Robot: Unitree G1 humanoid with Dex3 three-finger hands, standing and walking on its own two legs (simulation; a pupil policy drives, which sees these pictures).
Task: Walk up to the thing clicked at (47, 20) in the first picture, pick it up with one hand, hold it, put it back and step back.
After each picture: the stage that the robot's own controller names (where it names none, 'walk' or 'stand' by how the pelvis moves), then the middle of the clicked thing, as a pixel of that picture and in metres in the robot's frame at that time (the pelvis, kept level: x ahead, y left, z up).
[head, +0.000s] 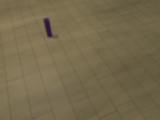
stand; (48, 28) +1.61 +0.48 -0.66
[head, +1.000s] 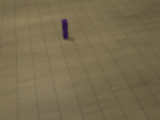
walk; (65, 29) +1.52 +0.25 -0.63
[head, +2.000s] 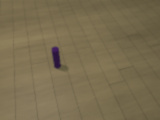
walk; (56, 58) +1.03 +0.26 -0.64
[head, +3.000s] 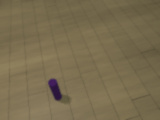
walk; (55, 90) +0.67 +0.27 -0.62
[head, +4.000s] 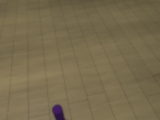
stand; (59, 116) +0.48 +0.22 -0.63
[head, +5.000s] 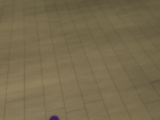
stand; out of the picture +0.42 +0.22 -0.65
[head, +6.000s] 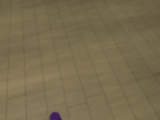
stand; out of the picture +0.40 +0.24 -0.65
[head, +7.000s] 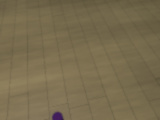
stand; out of the picture +0.41 +0.21 -0.65
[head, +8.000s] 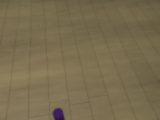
stand; (59, 119) +0.42 +0.18 -0.64
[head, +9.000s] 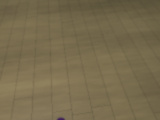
stand; out of the picture +0.41 +0.18 -0.66
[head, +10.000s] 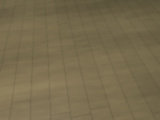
stand; out of the picture +0.39 +0.19 -0.66
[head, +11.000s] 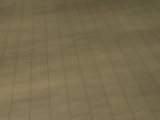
stand; out of the picture +0.38 +0.20 -0.66
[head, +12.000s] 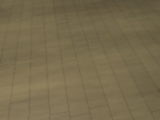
stand; out of the picture +0.39 +0.20 -0.66
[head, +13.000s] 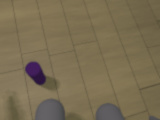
go down; (37, 74) +0.43 +0.23 -0.41
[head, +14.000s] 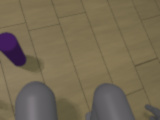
go down; (14, 52) +0.45 +0.29 -0.28
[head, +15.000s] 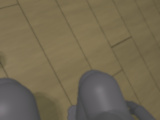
close in; out of the picture +0.42 +0.33 -0.18
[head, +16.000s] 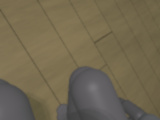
close; out of the picture +0.41 +0.34 -0.16
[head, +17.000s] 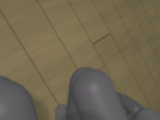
lift; out of the picture +0.38 +0.34 -0.16
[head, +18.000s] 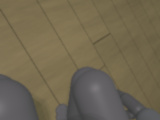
lift; out of the picture +0.35 +0.36 -0.15
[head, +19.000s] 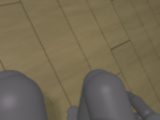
lift; out of the picture +0.31 +0.40 -0.15
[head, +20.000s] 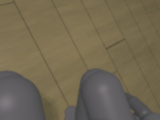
lift; out of the picture +0.31 +0.39 -0.15
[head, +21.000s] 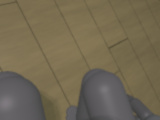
lift; out of the picture +0.32 +0.40 -0.15
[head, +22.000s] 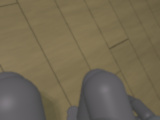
lift; out of the picture +0.32 +0.40 -0.14
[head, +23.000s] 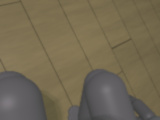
lift; out of the picture +0.31 +0.41 -0.14
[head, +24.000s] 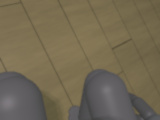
lift; out of the picture +0.32 +0.42 -0.13
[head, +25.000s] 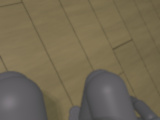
lift; out of the picture +0.32 +0.41 -0.13
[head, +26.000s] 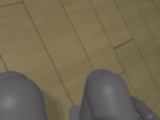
lift; out of the picture +0.32 +0.42 -0.13
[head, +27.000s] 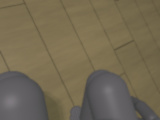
lift; out of the picture +0.32 +0.41 -0.13
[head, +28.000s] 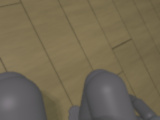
lift; out of the picture +0.33 +0.42 -0.13
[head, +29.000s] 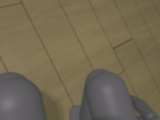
lift; out of the picture +0.32 +0.42 -0.13
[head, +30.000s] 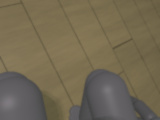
lift; out of the picture +0.32 +0.41 -0.14
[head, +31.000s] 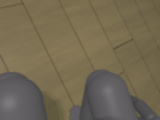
lift; out of the picture +0.32 +0.42 -0.13
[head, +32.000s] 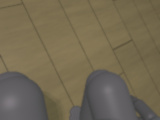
lift; out of the picture +0.32 +0.41 -0.14
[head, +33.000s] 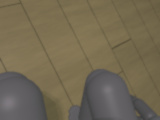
lift; out of the picture +0.33 +0.41 -0.14
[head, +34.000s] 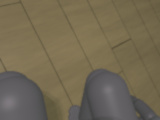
lift; out of the picture +0.32 +0.42 -0.14
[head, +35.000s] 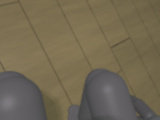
lift; out of the picture +0.32 +0.42 -0.14
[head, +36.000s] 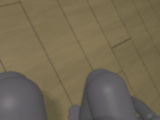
lift; out of the picture +0.32 +0.41 -0.15
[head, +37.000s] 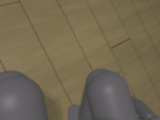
lift; out of the picture +0.32 +0.42 -0.14
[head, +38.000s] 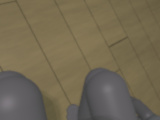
lift; out of the picture +0.32 +0.42 -0.15
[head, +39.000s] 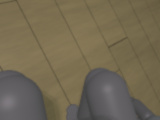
lift; out of the picture +0.32 +0.42 -0.15
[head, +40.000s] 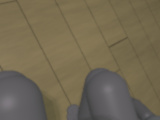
lift; out of the picture +0.32 +0.42 -0.15
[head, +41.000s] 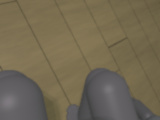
lift; out of the picture +0.32 +0.42 -0.15
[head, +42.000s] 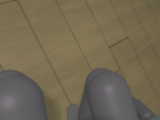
lift; out of the picture +0.31 +0.43 -0.15
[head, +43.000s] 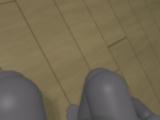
lift; out of the picture +0.31 +0.43 -0.15
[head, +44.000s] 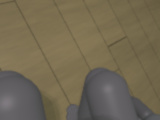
lift; out of the picture +0.32 +0.43 -0.15
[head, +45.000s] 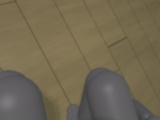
lift; out of the picture +0.32 +0.43 -0.15
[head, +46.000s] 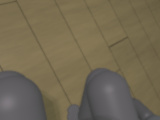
lift; out of the picture +0.31 +0.43 -0.15
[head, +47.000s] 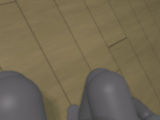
lift; out of the picture +0.31 +0.43 -0.15
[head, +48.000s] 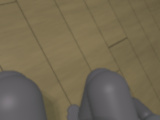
lift; out of the picture +0.31 +0.43 -0.15
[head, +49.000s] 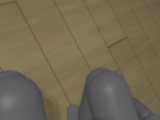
lift; out of the picture +0.31 +0.43 -0.15
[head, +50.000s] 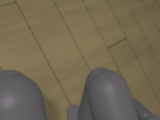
lift; out of the picture +0.31 +0.43 -0.15
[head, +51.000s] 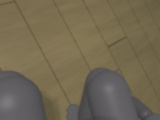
lift; out of the picture +0.31 +0.43 -0.15
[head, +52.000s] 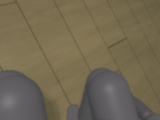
lift; out of the picture +0.31 +0.43 -0.15
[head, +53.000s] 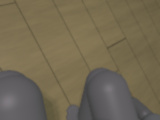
lift; out of the picture +0.31 +0.43 -0.15
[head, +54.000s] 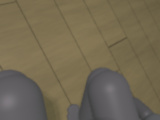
lift; out of the picture +0.31 +0.43 -0.15
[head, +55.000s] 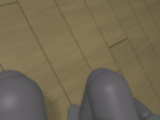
lift; out of the picture +0.31 +0.43 -0.15
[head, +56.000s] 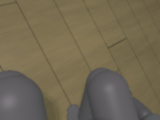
lift; out of the picture +0.31 +0.43 -0.15
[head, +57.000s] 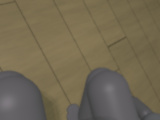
lift; out of the picture +0.31 +0.43 -0.15
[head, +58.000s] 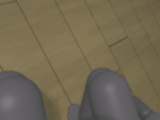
lift; out of the picture +0.31 +0.43 -0.15
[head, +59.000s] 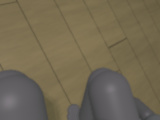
lift; out of the picture +0.31 +0.43 -0.15
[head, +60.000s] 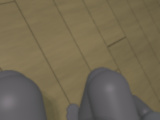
lift; out of the picture +0.31 +0.43 -0.15
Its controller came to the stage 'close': yes
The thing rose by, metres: 0.03
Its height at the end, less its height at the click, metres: +0.00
